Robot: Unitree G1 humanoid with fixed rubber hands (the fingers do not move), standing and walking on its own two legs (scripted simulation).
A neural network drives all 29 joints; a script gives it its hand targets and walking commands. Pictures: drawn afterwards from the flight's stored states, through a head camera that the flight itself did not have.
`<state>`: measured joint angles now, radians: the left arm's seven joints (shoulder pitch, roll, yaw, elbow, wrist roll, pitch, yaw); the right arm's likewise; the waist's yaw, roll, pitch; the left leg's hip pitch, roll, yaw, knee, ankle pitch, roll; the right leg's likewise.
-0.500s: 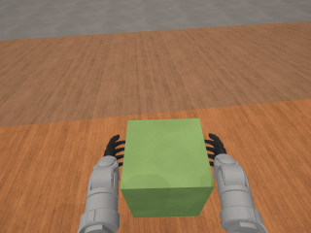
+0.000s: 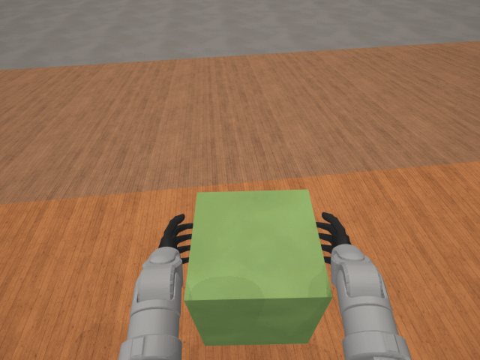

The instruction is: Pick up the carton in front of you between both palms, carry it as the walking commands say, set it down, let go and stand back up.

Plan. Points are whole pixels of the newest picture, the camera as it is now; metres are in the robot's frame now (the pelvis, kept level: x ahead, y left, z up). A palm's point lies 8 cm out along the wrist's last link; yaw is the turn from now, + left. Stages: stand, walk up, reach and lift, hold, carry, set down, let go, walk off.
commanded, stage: reach and lift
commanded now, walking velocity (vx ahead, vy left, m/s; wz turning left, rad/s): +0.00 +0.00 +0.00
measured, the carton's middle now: (254, 270) +0.30 +0.00 -0.04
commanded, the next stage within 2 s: hold in 0.12 s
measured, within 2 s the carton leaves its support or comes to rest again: neither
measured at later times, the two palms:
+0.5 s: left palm (166, 255) +0.28 +0.15 +0.05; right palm (344, 253) +0.28 -0.15 +0.05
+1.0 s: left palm (166, 252) +0.28 +0.15 +0.05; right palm (343, 250) +0.28 -0.15 +0.05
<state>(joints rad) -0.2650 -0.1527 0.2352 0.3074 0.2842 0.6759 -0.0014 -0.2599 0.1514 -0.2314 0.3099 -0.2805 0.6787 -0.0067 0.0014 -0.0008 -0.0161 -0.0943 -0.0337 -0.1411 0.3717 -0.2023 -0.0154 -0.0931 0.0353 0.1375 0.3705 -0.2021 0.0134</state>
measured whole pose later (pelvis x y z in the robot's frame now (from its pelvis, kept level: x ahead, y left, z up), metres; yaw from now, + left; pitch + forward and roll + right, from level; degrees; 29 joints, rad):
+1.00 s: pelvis -0.01 +0.00 +0.00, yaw +0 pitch -7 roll +0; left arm -0.28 -0.16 0.24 0.25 0.29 0.76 -0.01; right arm -0.28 0.16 -0.23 0.26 -0.29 0.76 0.00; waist 0.00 0.00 0.00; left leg -0.04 -0.03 -0.13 0.35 -0.19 -0.01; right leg -0.04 0.03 0.13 0.35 -0.19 0.01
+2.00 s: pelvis +0.17 +0.01 +0.00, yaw +1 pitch +6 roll +1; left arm -0.13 -0.13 0.07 -0.35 0.11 1.20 0.10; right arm -0.12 0.13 -0.12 -0.35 -0.09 1.20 -0.10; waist 0.02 -0.04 -0.14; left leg -0.48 0.04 0.14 0.73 -0.39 0.00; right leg -0.12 -0.06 -0.15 0.33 -0.31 0.01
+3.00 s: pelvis +0.84 +0.03 -0.02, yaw +0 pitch +3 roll +1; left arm -0.13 -0.13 0.08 -0.42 0.10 1.20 0.08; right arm -0.12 0.13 -0.08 -0.43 -0.11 1.21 -0.10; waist 0.00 -0.01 -0.09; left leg -0.53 0.06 0.23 0.51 -0.05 0.03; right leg 0.12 -0.04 -0.21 0.27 -0.43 0.02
